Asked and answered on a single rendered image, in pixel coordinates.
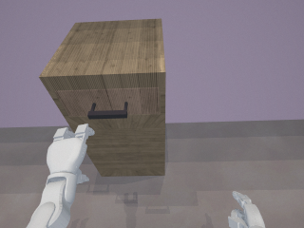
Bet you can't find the robot left forearm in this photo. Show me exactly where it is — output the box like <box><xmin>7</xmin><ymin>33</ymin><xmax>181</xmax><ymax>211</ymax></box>
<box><xmin>26</xmin><ymin>171</ymin><xmax>78</xmax><ymax>228</ymax></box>

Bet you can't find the left robot hand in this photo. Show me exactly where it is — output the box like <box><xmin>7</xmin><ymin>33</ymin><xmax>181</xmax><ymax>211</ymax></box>
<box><xmin>47</xmin><ymin>123</ymin><xmax>95</xmax><ymax>184</ymax></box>

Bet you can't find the right robot hand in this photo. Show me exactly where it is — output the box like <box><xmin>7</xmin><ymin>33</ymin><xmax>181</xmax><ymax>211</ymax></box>
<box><xmin>228</xmin><ymin>191</ymin><xmax>266</xmax><ymax>228</ymax></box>

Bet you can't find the drawer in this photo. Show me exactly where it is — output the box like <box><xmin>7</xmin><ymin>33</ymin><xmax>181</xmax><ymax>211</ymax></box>
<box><xmin>54</xmin><ymin>86</ymin><xmax>160</xmax><ymax>117</ymax></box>

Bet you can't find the cabinet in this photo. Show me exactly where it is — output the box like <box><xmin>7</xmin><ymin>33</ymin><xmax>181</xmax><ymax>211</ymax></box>
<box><xmin>39</xmin><ymin>18</ymin><xmax>166</xmax><ymax>177</ymax></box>

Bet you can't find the handle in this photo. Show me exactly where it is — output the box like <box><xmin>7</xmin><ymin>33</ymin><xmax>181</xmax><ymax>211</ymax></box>
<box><xmin>87</xmin><ymin>102</ymin><xmax>128</xmax><ymax>120</ymax></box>

